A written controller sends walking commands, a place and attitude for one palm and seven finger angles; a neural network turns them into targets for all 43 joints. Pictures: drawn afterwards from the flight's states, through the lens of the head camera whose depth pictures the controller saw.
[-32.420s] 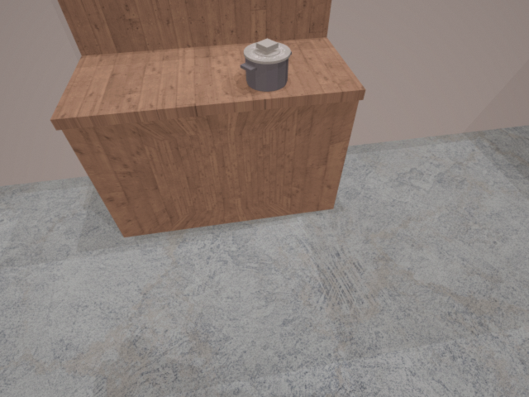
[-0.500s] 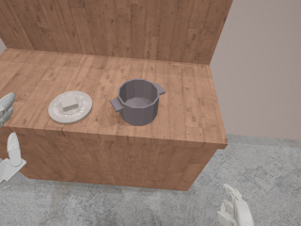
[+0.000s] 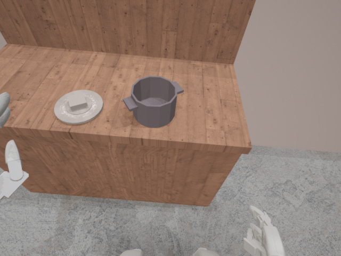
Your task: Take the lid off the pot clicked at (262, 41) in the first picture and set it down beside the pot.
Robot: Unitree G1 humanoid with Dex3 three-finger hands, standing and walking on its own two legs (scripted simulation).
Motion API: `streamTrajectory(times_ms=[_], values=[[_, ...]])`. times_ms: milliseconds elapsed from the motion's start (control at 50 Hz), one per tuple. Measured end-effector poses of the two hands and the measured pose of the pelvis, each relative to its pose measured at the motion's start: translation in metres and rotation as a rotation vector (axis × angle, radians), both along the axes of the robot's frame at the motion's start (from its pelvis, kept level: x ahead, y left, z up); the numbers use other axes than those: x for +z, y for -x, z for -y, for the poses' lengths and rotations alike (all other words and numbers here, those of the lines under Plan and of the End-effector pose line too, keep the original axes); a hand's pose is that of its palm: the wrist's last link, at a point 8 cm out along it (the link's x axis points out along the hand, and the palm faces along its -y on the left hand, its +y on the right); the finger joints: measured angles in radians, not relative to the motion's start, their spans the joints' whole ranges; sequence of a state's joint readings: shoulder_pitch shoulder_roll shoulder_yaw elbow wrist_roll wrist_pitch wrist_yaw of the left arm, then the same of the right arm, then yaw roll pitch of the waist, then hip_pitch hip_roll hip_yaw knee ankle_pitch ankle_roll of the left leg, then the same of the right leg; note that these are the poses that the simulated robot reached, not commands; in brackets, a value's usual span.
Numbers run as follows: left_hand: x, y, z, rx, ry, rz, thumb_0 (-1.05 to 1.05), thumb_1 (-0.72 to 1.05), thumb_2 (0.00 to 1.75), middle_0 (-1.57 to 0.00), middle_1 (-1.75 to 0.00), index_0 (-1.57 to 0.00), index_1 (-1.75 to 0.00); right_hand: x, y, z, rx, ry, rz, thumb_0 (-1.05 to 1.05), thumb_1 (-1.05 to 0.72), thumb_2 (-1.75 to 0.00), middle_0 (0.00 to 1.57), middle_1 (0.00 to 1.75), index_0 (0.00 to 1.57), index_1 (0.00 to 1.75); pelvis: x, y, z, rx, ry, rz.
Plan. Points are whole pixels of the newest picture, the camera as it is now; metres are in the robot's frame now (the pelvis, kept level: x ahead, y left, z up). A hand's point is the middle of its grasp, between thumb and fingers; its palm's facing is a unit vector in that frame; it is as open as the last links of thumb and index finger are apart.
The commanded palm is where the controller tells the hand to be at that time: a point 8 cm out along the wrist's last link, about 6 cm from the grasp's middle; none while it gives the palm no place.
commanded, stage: step back with the hand held close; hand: left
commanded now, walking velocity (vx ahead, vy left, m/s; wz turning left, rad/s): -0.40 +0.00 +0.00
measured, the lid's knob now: (77, 101) +0.56 +0.35 -0.03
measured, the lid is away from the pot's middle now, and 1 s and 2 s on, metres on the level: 0.26 0.26 0.26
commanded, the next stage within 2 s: stop stepping back and stand still in 0.60 s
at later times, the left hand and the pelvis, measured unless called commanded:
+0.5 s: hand (5, 226) +0.13 +0.23 +0.19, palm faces +0.36 -0.85 -0.39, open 7.4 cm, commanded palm +0.05 +0.28 +0.20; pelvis -0.06 -0.01 +0.00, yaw +3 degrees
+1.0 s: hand out of the picture +0.03 +0.24 +0.19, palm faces +0.30 -0.88 -0.38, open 7.4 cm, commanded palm -0.02 +0.30 +0.20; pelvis -0.16 +0.02 +0.00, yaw -1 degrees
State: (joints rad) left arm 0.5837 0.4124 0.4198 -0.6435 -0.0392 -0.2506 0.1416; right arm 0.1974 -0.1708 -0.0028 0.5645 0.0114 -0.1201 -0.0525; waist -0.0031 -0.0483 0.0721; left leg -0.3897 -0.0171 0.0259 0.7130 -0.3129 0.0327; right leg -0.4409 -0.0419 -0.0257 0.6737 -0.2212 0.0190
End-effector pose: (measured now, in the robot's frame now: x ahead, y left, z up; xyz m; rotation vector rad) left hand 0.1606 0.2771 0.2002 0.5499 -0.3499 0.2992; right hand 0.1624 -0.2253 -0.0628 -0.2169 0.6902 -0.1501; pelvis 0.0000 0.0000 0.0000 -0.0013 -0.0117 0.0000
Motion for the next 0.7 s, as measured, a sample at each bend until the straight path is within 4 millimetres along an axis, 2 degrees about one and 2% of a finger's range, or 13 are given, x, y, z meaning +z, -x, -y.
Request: streamTrajectory(times_ms=[140,200,300,380,520,620,700], values=[[0.003,0.010,0.021,-0.029,0.019,0.030,0.02,0.89,0.90,-0.21,-0.30,-0.22,-0.30,-0.006,0.012,0.013,0.004,-0.015,-0.033,0.01,-0.90,-0.90,0.20,0.30,0.20,0.30,-0.001,0.013,0.014,0.018,0.000,-0.008],[0.003,0.017,0.018,-0.033,0.031,0.021,0.02,0.89,0.90,-0.22,-0.30,-0.22,-0.30,-0.001,0.025,0.020,-0.009,0.011,-0.076,0.01,-0.90,-0.90,0.20,0.30,0.20,0.30,0.003,0.020,0.012,0.036,-0.008,-0.014],[-0.005,0.036,0.002,-0.008,-0.002,-0.017,0.02,0.89,0.90,-0.22,-0.30,-0.22,-0.30,0.004,0.040,0.026,-0.031,0.055,-0.067,0.01,-0.90,-0.90,0.20,0.30,0.20,0.30,0.001,0.034,0.006,0.052,0.010,-0.017],[-0.004,0.051,-0.004,0.039,-0.014,-0.018,0.02,0.89,0.90,-0.22,-0.30,-0.22,-0.30,0.003,0.044,0.022,-0.026,0.042,-0.031,0.01,-0.90,-0.90,0.20,0.30,0.20,0.30,-0.001,0.039,0.010,0.046,0.016,-0.031],[-0.002,0.071,0.010,-0.031,0.069,0.032,0.02,0.89,0.90,-0.21,-0.30,-0.21,-0.30,0.006,0.057,0.009,0.015,0.023,-0.035,0.01,-0.90,-0.90,0.20,0.30,0.20,0.30,0.004,0.068,0.007,0.048,0.025,-0.024],[-0.004,0.095,-0.007,-0.047,0.039,0.013,0.02,0.89,0.90,-0.22,-0.30,-0.22,-0.30,0.017,0.077,0.000,0.002,0.048,-0.007,0.01,-0.90,-0.90,0.20,0.30,0.20,0.30,0.004,0.088,-0.006,0.042,0.028,-0.015],[0.001,0.113,-0.022,-0.009,0.041,0.021,0.02,0.89,0.90,-0.22,-0.30,-0.22,-0.30,0.023,0.096,-0.011,0.005,0.034,0.027,0.01,-0.90,-0.90,0.20,0.30,0.20,0.30,0.008,0.105,-0.010,0.025,0.061,-0.016]])
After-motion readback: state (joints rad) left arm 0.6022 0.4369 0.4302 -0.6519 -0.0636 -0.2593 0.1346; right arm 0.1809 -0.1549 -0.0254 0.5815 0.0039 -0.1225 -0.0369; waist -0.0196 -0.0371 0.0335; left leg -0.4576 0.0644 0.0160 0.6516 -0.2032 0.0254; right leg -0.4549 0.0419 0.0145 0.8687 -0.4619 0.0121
